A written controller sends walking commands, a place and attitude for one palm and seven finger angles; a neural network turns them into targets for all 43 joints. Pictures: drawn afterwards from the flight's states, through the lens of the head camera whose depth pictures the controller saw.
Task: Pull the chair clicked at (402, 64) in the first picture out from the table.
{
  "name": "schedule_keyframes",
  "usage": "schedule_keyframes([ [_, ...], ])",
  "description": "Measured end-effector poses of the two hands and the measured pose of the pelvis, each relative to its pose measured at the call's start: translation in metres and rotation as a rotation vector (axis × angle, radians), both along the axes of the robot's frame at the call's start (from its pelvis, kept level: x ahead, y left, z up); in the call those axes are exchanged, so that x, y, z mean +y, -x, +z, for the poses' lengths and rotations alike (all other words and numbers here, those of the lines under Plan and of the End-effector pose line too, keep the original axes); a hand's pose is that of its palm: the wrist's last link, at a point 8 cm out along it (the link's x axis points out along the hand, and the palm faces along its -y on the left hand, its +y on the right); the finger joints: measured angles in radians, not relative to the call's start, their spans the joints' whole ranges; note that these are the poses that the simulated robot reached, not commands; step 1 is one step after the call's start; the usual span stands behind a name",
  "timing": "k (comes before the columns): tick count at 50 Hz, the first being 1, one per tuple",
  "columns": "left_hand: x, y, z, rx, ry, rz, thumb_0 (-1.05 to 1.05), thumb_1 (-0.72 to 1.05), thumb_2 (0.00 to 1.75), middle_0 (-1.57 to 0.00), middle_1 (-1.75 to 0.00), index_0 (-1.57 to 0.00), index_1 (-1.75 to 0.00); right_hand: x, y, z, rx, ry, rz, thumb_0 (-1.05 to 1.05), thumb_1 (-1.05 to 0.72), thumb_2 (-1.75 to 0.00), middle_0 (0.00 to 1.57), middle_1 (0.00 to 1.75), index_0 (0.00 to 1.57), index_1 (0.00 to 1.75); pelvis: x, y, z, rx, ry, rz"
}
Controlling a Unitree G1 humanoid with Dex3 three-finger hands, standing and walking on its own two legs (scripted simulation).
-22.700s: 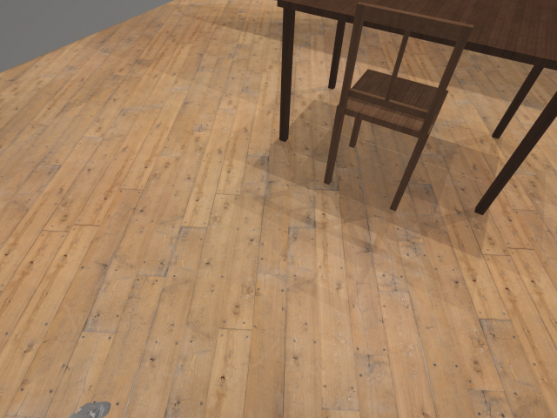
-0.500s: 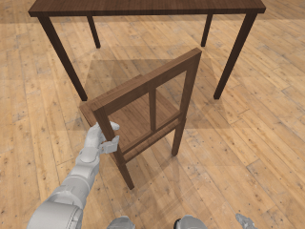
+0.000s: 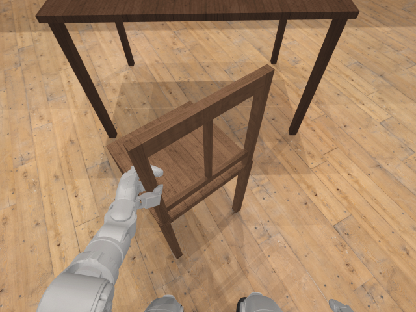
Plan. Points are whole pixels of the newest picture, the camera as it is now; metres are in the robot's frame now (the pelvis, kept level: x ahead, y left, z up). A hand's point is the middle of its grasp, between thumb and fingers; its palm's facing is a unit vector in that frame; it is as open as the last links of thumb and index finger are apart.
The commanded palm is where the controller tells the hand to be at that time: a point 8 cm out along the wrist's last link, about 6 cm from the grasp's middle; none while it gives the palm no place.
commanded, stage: step backward, pulling the chair out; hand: left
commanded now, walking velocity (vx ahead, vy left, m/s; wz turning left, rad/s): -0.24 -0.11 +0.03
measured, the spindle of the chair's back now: (208, 151) +0.50 +0.02 -0.08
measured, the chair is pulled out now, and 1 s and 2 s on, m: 0.44 0.45 0.45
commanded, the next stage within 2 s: stop walking, hand still on the chair in 0.56 s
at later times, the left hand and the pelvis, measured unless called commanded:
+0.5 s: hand (154, 194) +0.36 +0.14 -0.05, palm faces +0.00 -0.97 -0.22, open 6.0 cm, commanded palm +0.37 +0.19 -0.05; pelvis +0.00 +0.00 +0.00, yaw +0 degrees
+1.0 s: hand (154, 196) +0.35 +0.14 -0.05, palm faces +0.01 -0.98 -0.22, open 6.1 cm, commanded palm +0.33 +0.19 -0.03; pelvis +0.02 +0.00 +0.01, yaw -1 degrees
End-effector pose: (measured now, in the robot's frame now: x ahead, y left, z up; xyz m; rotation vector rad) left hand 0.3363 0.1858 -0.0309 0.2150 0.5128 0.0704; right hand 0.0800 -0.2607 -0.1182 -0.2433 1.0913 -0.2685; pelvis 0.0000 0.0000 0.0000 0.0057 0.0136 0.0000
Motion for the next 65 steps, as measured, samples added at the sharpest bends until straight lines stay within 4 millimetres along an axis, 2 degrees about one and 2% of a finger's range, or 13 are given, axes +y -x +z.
schedule_keyframes([
  [11, 0.000, 0.000, 0.000, -0.003, -0.005, 0.005, 0.02, 0.58, 0.77, -0.14, -1.17, -0.46, -1.38, 0.006, -0.002, -0.003, -0.023, -0.036, 0.010, 0.01, -0.90, -0.90, 0.21, 0.30, 0.20, 0.30, -0.008, 0.004, -0.002, 0.001, 0.007, -0.004],
  [21, 0.001, 0.000, 0.000, -0.001, 0.002, -0.011, 0.02, 0.59, 0.76, -0.13, -1.18, -0.45, -1.39, 0.004, 0.000, 0.002, -0.014, 0.002, 0.006, 0.00, -0.90, -0.90, 0.21, 0.30, 0.20, 0.30, 0.003, 0.003, 0.000, 0.002, 0.002, -0.004],
  [34, 0.001, 0.000, 0.000, -0.004, -0.005, -0.004, 0.02, 0.57, 0.78, -0.14, -1.19, -0.46, -1.38, 0.009, -0.008, -0.003, -0.031, -0.032, 0.014, 0.00, -0.90, -0.90, 0.21, 0.30, 0.20, 0.30, -0.003, 0.003, -0.002, 0.002, 0.004, 0.001],
  [41, 0.000, 0.003, 0.000, -0.012, -0.008, -0.013, 0.02, 0.60, 0.75, -0.13, -1.19, -0.44, -1.39, 0.010, -0.013, 0.009, -0.042, -0.010, 0.004, 0.01, -0.90, -0.90, 0.21, 0.30, 0.20, 0.30, 0.004, -0.002, 0.002, -0.014, 0.004, -0.006],
  [46, 0.001, 0.005, 0.000, -0.008, -0.005, -0.016, 0.03, 0.60, 0.75, -0.12, -1.19, -0.43, -1.39, 0.018, -0.026, 0.014, -0.048, -0.026, 0.015, 0.01, -0.90, -0.90, 0.21, 0.30, 0.20, 0.30, 0.003, -0.013, 0.006, -0.017, 0.009, -0.011],
  [53, 0.000, 0.005, 0.001, 0.006, 0.005, 0.001, 0.04, 0.61, 0.74, -0.11, -1.18, -0.44, -1.38, 0.024, -0.056, 0.018, -0.087, -0.055, 0.028, 0.01, -0.90, -0.90, 0.21, 0.30, 0.20, 0.30, 0.001, -0.032, 0.010, -0.024, 0.010, -0.016],
  [65, 0.000, 0.005, 0.002, 0.017, 0.011, 0.011, 0.04, 0.61, 0.74, -0.11, -1.18, -0.44, -1.39, 0.019, -0.103, 0.029, -0.150, -0.048, 0.043, 0.01, -0.90, -0.90, 0.21, 0.30, 0.20, 0.30, 0.000, -0.058, 0.014, -0.026, 0.008, -0.019],
])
